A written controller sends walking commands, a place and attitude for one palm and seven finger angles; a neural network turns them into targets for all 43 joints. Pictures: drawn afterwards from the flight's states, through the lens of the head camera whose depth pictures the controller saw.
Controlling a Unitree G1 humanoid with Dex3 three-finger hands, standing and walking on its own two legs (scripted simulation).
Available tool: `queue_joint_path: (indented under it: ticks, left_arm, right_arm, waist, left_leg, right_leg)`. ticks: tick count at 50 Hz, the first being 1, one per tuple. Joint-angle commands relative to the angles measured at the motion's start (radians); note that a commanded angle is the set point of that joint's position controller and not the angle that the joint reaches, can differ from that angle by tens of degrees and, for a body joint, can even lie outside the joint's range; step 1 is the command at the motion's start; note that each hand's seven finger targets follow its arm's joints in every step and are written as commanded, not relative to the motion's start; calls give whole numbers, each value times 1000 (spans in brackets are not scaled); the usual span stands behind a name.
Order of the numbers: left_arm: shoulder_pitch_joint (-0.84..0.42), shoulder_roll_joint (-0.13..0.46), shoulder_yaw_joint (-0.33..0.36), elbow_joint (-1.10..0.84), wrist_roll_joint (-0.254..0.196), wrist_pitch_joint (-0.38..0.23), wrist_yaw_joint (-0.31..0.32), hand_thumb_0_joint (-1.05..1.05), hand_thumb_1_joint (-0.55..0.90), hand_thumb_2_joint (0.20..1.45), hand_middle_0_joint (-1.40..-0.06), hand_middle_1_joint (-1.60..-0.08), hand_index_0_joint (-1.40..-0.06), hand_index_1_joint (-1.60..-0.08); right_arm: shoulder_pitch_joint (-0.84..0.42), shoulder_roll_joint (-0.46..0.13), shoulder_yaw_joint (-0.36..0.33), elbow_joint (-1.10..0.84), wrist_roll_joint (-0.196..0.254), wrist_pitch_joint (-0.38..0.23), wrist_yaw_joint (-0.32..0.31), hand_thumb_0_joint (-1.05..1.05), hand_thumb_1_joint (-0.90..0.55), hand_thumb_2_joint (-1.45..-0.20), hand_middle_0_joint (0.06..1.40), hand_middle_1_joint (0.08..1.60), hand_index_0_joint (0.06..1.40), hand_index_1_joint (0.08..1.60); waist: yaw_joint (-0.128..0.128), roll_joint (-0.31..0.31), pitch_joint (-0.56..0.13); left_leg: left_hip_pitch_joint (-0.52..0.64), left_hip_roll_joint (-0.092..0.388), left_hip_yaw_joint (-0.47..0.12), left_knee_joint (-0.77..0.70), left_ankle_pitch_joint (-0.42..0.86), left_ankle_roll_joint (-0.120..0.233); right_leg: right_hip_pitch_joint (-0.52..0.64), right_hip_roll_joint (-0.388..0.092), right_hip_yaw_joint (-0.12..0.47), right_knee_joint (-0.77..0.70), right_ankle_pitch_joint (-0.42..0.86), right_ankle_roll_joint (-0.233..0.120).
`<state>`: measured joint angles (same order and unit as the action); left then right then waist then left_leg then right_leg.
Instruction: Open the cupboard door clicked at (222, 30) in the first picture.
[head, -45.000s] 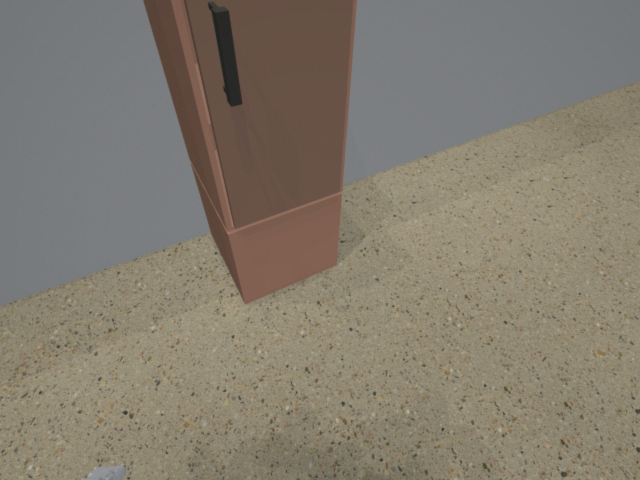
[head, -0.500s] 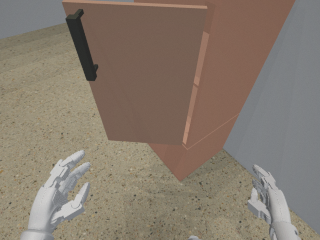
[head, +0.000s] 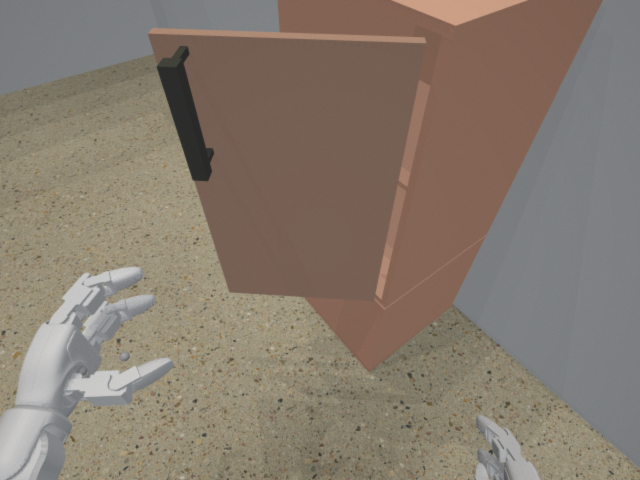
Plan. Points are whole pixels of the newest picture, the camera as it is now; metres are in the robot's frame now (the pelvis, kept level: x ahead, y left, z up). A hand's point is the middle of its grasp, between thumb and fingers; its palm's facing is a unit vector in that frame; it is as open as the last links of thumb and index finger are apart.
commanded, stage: raise the hand with hooked fingers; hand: left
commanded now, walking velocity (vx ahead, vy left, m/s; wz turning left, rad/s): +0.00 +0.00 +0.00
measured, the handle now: (192, 117) +0.54 +0.21 +0.18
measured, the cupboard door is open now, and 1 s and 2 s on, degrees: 49 49 49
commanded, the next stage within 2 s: move the hooked fingers beside the handle in 1.24 s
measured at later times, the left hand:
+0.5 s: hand (63, 277) +0.27 +0.27 +0.17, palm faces +0.07 -0.99 -0.08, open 13.8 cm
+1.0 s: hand (72, 226) +0.31 +0.26 +0.20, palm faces +0.05 -1.00 -0.05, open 14.0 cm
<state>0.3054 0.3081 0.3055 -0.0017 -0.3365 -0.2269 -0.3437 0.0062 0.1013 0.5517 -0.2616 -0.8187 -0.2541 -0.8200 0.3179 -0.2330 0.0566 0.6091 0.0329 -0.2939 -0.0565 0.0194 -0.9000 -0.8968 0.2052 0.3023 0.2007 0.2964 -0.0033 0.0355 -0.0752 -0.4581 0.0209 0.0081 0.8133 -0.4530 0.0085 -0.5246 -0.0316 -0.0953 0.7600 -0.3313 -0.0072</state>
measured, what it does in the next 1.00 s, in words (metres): stands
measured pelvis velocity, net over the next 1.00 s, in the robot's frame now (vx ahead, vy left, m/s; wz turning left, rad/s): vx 0.01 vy -0.01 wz -0.01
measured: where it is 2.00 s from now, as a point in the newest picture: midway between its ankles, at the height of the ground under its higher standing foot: outside the picture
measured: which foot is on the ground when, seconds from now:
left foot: down 0.00-1.00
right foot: down 0.00-1.00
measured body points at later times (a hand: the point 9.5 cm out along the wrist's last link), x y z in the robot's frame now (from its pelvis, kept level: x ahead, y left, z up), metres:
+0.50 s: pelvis +0.00 +0.01 +0.02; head -0.01 +0.00 +0.47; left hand +0.26 +0.32 +0.17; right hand +0.20 -0.21 -0.03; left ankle -0.02 +0.11 -0.71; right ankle +0.03 -0.12 -0.71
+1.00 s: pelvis +0.01 -0.01 +0.03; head +0.00 -0.03 +0.48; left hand +0.30 +0.32 +0.20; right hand +0.18 -0.25 -0.04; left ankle -0.02 +0.11 -0.71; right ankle +0.03 -0.12 -0.71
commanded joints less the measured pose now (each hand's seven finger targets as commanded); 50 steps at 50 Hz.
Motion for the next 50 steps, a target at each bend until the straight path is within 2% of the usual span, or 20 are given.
queue_joint_path:
  ticks: [1, 6, 9, 11, 14, 17, 19, 20, 24, 26, 28, 30, 34, 35, 37, 39, 40, 44, 46, 50]
  left_arm:
    - [-154, 183, 99, -209, -16, -59, -2, 0, -127, 460, -273, -960, -273, -960]
    - [-267, 230, 136, -187, -22, -22, -13, 0, -243, 410, -282, -1035, -282, -1035]
    - [-335, 239, 135, -188, -17, 4, -19, 0, -313, 380, -287, -1080, -287, -1080]
    - [-370, 241, 131, -156, -17, 34, -27, 0, -360, 360, -290, -1110, -290, -1110]
    - [-423, 262, 143, -149, -9, 73, -35, 0, -430, 330, -295, -1155, -295, -1155]
    - [-487, 279, 149, -110, -3, 124, -49, 0, -500, 300, -300, -1200, -300, -1200]
    - [-535, 291, 161, -94, -3, 147, -50, 0, -500, 300, -300, -1200, -300, -1200]
    - [-545, 314, 179, -85, -6, 157, -54, 0, -500, 300, -300, -1200, -300, -1200]
    - [-641, 343, 194, -85, 4, 179, -61, 0, -500, 300, -300, -1200, -300, -1200]
    - [-674, 358, 204, -55, 0, 191, -73, 0, -500, 300, -300, -1200, -300, -1200]
    - [-715, 367, 204, -37, 5, 202, -79, 0, -500, 300, -300, -1200, -300, -1200]
    - [-746, 410, 234, -12, -1, 215, -90, 0, -500, 300, -300, -1200, -300, -1200]
    - [-803, 433, 246, 34, 2, 243, -111, 0, -500, 300, -300, -1200, -300, -1200]
    - [-812, 455, 260, 51, -1, 253, -117, 0, -500, 300, -300, -1200, -300, -1200]
    - [-851, 456, 250, 88, 2, 267, -124, 0, -500, 300, -300, -1200, -300, -1200]
    - [-792, 416, 228, 134, 1, 279, -132, 0, -500, 300, -300, -1200, -300, -1200]
    - [-786, 419, 231, 120, -5, 281, -139, 0, -500, 300, -300, -1200, -300, -1200]
    - [-769, 443, 261, 91, -5, 283, -132, 0, -500, 300, -300, -1200, -300, -1200]
    - [-794, 463, 278, 41, -7, 268, -119, 0, -500, 300, -300, -1200, -300, -1200]
    - [-822, 478, 292, -7, 0, 243, -92, 0, -500, 300, -300, -1200, -300, -1200]
  right_arm:
    - [-123, -158, -64, -174, 9, -90, -19, 0, -900, -900, 200, 300, 200, 300]
    - [-128, -167, -62, -158, 15, -94, -36, 0, -900, -900, 200, 300, 200, 300]
    - [-133, -162, -55, -149, 18, -95, -43, 0, -900, -900, 200, 300, 200, 300]
    - [-138, -163, -50, -145, 22, -93, -47, 0, -900, -900, 200, 300, 200, 300]
    - [-145, -163, -45, -144, 22, -91, -50, 0, -900, -900, 200, 300, 200, 300]
    - [-150, -164, -37, -141, 25, -77, -55, 0, -900, -900, 200, 300, 200, 300]
    - [-156, -162, -33, -140, 27, -72, -59, 0, -900, -900, 200, 300, 200, 300]
    - [-156, -162, -29, -139, 23, -67, -59, 0, -900, -900, 200, 300, 200, 300]
    - [-169, -156, -24, -142, 26, -57, -62, 0, -900, -900, 200, 300, 200, 300]
    - [-172, -155, -18, -135, 25, -50, -63, 0, -900, -900, 200, 300, 200, 300]
    - [-176, -154, -18, -133, 29, -46, -66, 0, -900, -900, 200, 300, 200, 300]
    - [-176, -158, -14, -135, 27, -39, -66, 0, -900, -900, 200, 300, 200, 300]
    - [-181, -161, -19, -136, 33, -27, -64, 0, -900, -900, 200, 300, 200, 300]
    - [-183, -160, -15, -139, 31, -21, -61, 0, -900, -900, 200, 300, 200, 300]
    - [-183, -164, -17, -135, 37, -15, -61, 0, -900, -900, 200, 300, 200, 300]
    - [-179, -168, -24, -140, 40, -11, -57, 0, -900, -900, 200, 300, 200, 300]
    - [-183, -168, -23, -149, 40, -9, -52, 0, -900, -900, 200, 300, 200, 300]
    - [-190, -174, -33, -164, 40, 0, -46, 0, -900, -900, 200, 300, 200, 300]
    - [-197, -169, -33, -167, 39, 1, -44, 0, -900, -900, 200, 300, 200, 300]
    - [-193, -163, -32, -165, 34, -3, -52, 0, -900, -900, 200, 300, 200, 300]
  waist:
    - [31, 29, -126]
    - [34, 17, -107]
    - [38, 94, -108]
    - [37, 62, -69]
    - [45, 84, -76]
    - [45, 62, -58]
    - [41, 51, -45]
    - [51, 63, -51]
    - [45, 74, -97]
    - [45, 51, -94]
    - [42, 68, -84]
    - [53, 45, -96]
    - [48, 43, -130]
    - [58, 46, -119]
    - [48, 37, -102]
    - [49, 22, -101]
    - [60, 24, -104]
    - [62, -10, -136]
    - [64, 30, -145]
    - [64, 42, -154]
  left_leg:
    - [12, -20, -33, -189, 266, 3]
    - [66, -18, -39, -234, 271, 5]
    - [117, -19, -41, -262, 295, 0]
    - [131, -15, -44, -281, 310, -1]
    - [171, -13, -48, -305, 346, -4]
    - [187, -11, -48, -328, 351, -4]
    - [198, -12, -51, -342, 334, -2]
    - [210, -14, -50, -345, 350, -3]
    - [250, -14, -46, -361, 373, -2]
    - [258, -15, -45, -369, 382, 0]
    - [264, -15, -41, -377, 374, 1]
    - [266, -21, -43, -382, 383, 3]
    - [283, -23, -32, -385, 416, 9]
    - [275, -25, -31, -385, 412, 10]
    - [268, -25, -28, -393, 388, 12]
    - [266, -26, -24, -388, 392, 13]
    - [265, -27, -23, -387, 402, 12]
    - [256, -28, -14, -379, 385, 17]
    - [270, -28, -7, -380, 390, 18]
    - [281, -27, -2, -378, 398, 20]
  right_leg:
    - [201, 24, 27, -118, 124, -12]
    - [241, 28, 27, -159, 133, -14]
    - [259, 28, 21, -175, 161, -17]
    - [272, 33, 16, -192, 180, -19]
    - [294, 33, 14, -208, 214, -20]
    - [309, 37, 12, -230, 224, -19]
    - [309, 36, 13, -247, 207, -19]
    - [328, 40, 16, -253, 223, -22]
    - [352, 35, 19, -270, 247, -20]
    - [366, 38, 21, -285, 266, -21]
    - [363, 35, 21, -295, 258, -21]
    - [397, 37, 27, -304, 273, -25]
    - [408, 28, 29, -312, 318, -21]
    - [423, 28, 36, -317, 321, -24]
    - [406, 25, 37, -328, 300, -21]
    - [400, 22, 35, -321, 306, -21]
    - [418, 20, 41, -319, 320, -24]
    - [414, 17, 46, -315, 301, -15]
    - [424, 18, 53, -318, 303, -17]
    - [441, 18, 62, -320, 315, -15]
